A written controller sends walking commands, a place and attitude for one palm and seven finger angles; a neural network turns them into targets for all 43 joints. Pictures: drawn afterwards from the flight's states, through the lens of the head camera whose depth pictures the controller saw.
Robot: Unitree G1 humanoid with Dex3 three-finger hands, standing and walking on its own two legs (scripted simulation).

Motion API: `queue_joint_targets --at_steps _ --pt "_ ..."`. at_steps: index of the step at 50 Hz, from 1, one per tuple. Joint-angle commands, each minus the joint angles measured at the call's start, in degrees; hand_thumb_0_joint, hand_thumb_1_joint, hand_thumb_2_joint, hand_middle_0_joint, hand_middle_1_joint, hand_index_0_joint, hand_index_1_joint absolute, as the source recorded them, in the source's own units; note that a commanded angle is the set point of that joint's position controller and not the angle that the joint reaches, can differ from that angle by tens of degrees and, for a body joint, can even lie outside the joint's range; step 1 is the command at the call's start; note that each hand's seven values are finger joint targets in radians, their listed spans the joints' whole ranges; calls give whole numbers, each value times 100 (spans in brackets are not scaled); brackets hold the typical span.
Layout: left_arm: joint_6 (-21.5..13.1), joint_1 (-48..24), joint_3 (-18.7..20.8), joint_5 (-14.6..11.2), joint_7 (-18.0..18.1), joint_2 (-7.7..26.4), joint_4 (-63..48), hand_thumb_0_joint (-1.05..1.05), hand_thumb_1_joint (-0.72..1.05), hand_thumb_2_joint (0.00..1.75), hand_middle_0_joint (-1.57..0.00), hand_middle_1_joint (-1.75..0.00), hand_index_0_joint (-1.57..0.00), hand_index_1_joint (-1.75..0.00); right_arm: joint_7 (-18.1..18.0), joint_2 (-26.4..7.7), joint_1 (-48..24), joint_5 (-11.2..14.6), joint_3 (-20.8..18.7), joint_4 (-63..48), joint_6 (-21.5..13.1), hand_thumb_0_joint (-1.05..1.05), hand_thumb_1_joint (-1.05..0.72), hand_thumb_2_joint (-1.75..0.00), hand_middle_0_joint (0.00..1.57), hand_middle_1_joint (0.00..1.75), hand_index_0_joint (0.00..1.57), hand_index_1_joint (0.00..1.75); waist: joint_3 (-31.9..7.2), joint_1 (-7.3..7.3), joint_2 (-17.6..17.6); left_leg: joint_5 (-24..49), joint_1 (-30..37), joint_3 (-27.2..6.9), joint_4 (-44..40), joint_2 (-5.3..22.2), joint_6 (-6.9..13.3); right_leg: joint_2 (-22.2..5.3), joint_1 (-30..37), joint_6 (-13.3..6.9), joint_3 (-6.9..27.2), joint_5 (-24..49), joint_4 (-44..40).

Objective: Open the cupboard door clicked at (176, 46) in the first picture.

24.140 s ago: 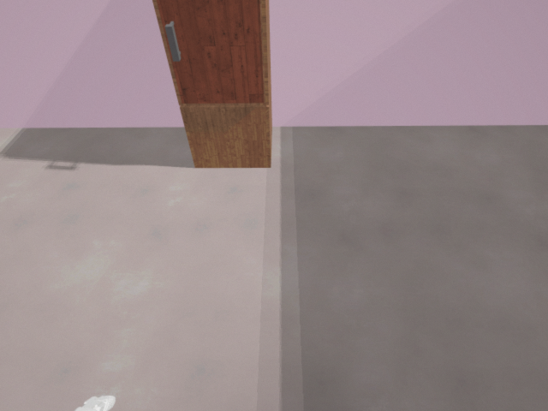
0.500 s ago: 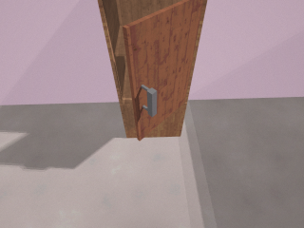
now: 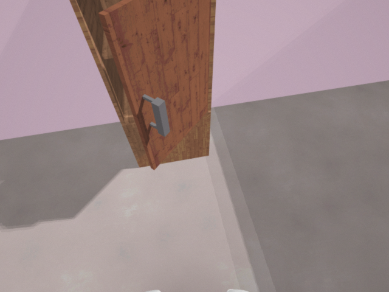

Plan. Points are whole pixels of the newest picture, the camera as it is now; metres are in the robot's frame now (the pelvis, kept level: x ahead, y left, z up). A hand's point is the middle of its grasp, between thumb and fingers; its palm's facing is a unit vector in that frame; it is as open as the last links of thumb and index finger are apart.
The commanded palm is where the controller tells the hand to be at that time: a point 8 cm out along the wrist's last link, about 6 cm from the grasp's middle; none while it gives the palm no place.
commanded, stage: walk to a spot facing it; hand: left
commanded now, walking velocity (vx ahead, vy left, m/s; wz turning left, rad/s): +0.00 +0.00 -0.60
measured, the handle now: (155, 115) +0.58 +0.17 -0.04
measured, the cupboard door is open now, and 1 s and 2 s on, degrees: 44 44 44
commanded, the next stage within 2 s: none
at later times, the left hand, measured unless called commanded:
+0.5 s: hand out of the picture +0.12 +0.18 -0.17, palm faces -0.21 -0.95 -0.24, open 7.4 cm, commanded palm none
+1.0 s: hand (169, 263) +0.20 +0.09 -0.16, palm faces -0.54 -0.80 -0.25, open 7.4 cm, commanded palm none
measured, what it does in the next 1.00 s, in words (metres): steps on the spot, turning right: left foot, then right foot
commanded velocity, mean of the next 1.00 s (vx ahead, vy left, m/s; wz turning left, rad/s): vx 0.02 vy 0.00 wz -0.60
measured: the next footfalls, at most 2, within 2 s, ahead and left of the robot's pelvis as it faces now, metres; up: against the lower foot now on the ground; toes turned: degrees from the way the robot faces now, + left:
left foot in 0.46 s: +0.08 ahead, +0.12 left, +0.00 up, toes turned -17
right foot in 0.74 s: +0.01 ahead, -0.16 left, +0.00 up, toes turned -27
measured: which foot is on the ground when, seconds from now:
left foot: down 0.00-0.08, up 0.10-0.44, down 0.46-0.72, up 0.74-1.00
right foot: down 0.00-0.46, up 0.48-0.72, down 0.74-1.00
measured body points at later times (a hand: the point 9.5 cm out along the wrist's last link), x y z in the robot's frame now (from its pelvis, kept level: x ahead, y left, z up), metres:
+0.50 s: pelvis +0.01 -0.01 +0.00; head +0.07 -0.02 +0.44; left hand +0.13 +0.23 -0.15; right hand +0.07 -0.28 -0.13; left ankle +0.05 +0.13 -0.73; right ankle -0.02 -0.11 -0.72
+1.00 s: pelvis +0.01 -0.04 +0.00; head +0.06 -0.07 +0.45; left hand +0.23 +0.13 -0.14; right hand -0.08 -0.31 -0.13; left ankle +0.09 +0.07 -0.71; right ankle -0.03 -0.15 -0.73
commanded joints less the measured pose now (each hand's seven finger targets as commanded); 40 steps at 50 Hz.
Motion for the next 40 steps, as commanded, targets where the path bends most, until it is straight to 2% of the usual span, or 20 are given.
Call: queue_joint_targets --at_steps 1,2,3,4,5,6,10,17,20,21,23,24,25,27,32,34,35,36,37,40 --pt "-117 451 126 -19 -93 418 -466 0 90 90 -20 -30 -20 -30 -48 -1171 -124 -35 -212 -486 -33 0 -90 -90 20 30 20 30 -753 179 699 1531 171 -918 -634 1555 701 -345 400 66 -208 311 -544" --pt "-134 713 165 -3 -84 554 -391 0 90 90 -20 -30 -20 -30 -34 -1145 -233 8 -210 -544 -1 0 -90 -90 20 30 20 30 -702 321 260 1010 -209 -621 -37 1239 429 -303 877 71 -222 1173 -1486" --pt "-206 855 242 61 -23 1046 -403 0 90 90 -20 -30 -20 -30 -1 -902 -246 76 -199 -696 47 0 -90 -90 20 30 20 30 -632 366 -1267 -282 -877 -122 1229 394 -24 -1052 1157 -208 1194 2239 -2697" --pt "-216 857 322 51 46 1541 -438 0 90 90 -20 -30 -20 -30 56 -632 -496 115 -163 -900 74 0 -90 -90 20 30 20 30 -374 450 -2040 -2082 -1711 -293 2605 -269 -199 -2186 1038 -880 2828 3269 -3134" --pt "-215 807 314 -6 80 1534 -518 0 90 90 -20 -30 -20 -30 75 -736 -500 114 -174 -900 125 0 -90 -90 20 30 20 30 -433 399 -1318 -1889 -1726 -1004 3274 -165 -137 -2136 830 -1219 2844 2479 -3069" --pt "-202 393 301 13 122 1362 -612 0 90 90 -20 -30 -20 -30 63 -713 -614 115 -191 -877 134 0 -90 -90 20 30 20 30 -325 197 -1208 -1497 -1942 -1241 3578 -121 -130 -1822 770 -1214 2772 2391 -2947" --pt "-280 288 249 11 192 1141 -716 0 90 90 -20 -30 -20 -30 61 -527 -520 126 -108 -875 78 0 -90 -90 20 30 20 30 -1007 85 -634 -1088 -1593 -1212 2845 -198 -245 -1417 1515 -1062 2115 4297 -2337" --pt "-229 392 306 25 151 1273 -778 0 90 90 -20 -30 -20 -30 29 -527 -656 200 -93 -1116 50 0 -90 -90 20 30 20 30 -903 118 -850 -1004 -1104 -1285 1602 -456 -196 -1214 1393 -1014 2524 4363 -2358" --pt "-198 84 294 -8 126 1229 -894 0 90 90 -20 -30 -20 -30 -5 -554 -183 217 -89 -1025 -8 0 -90 -90 20 30 20 30 -957 -153 -745 -313 -76 -1301 154 -507 -146 -926 765 -687 2505 4023 -2102" --pt "-191 -60 261 -40 120 1130 -946 0 90 90 -20 -30 -20 -30 -28 -665 134 211 -107 -950 -56 0 -90 -90 20 30 20 30 -1060 -335 -537 170 795 -1410 -686 -308 -92 -706 127 -423 2307 3427 -1844" --pt "-217 -10 140 -89 -14 704 -1206 0 90 90 -20 -30 -20 -30 -67 -1539 362 77 -248 -1062 -113 0 -90 -90 20 30 20 30 -1032 -315 1824 1110 1529 -3741 -1676 2174 959 327 -1480 281 577 -676 248" --pt "-246 -108 194 -29 -84 900 -1351 0 90 90 -20 -30 -20 -30 -98 -1652 251 19 -232 -1203 -84 0 -90 -90 20 30 20 30 -785 -283 1079 1122 637 -3769 -1586 2490 1413 2 -1387 394 393 -772 1268" --pt "-197 -238 226 47 -105 888 -1215 0 90 90 -20 -30 -20 -30 -60 -1400 212 -45 -179 -1147 -133 0 -90 -90 20 30 20 30 -722 -213 836 1649 507 -3331 -1479 1998 1271 18 -1363 408 391 -488 1824" --pt "-149 -215 209 -17 -174 760 -1176 0 90 90 -20 -30 -20 -30 -55 -1185 -157 -33 -104 -1259 -123 0 -90 -90 20 30 20 30 -581 -16 1268 2503 461 -2100 -1131 1403 969 -223 -1408 476 212 -98 1958" --pt "-204 -375 55 -46 -247 603 -1226 0 90 90 -20 -30 -20 -30 -15 -1365 278 -17 -202 -1079 -89 0 -90 -90 20 30 20 30 -1091 -231 1336 3556 1025 -1058 -333 1119 581 -54 -252 330 -567 297 -423" --pt "-222 13 102 -50 -235 741 -1100 0 90 90 -20 -30 -20 -30 23 -1419 166 33 -237 -1107 -40 0 -90 -90 20 30 20 30 -1004 5 1050 2737 385 -868 180 1039 301 8 753 214 -644 1359 -1507" --pt "-263 504 173 -26 -197 1106 -980 0 90 90 -20 -30 -20 -30 55 -1279 57 86 -226 -1199 -20 0 -90 -90 20 30 20 30 -1130 260 243 1598 -354 -575 1107 731 -2 -463 1706 32 -31 2603 -2182" --pt "-307 758 332 42 -79 1895 -896 0 90 90 -20 -30 -20 -30 96 -740 -43 158 -95 -1450 -21 0 -90 -90 20 30 20 30 -1234 364 -2003 -1722 -1935 -162 2662 -208 -364 -2200 2464 -711 2494 4523 -2647" --pt "-281 993 319 -48 -12 1996 -844 0 90 90 -20 -30 -20 -30 48 -964 -182 162 -82 -1482 34 0 -90 -90 20 30 20 30 -1264 580 -1736 -2259 -1934 -1067 3368 -81 -280 -2533 2081 -1236 2581 4452 -2613" --pt "-181 42 235 10 112 1414 -1109 0 90 90 -20 -30 -20 -30 51 -888 -286 146 -89 -1281 55 0 -90 -90 20 30 20 30 -928 143 -1436 -1433 -1762 -1236 3449 53 -293 -1659 1225 -1096 1979 3466 -2428"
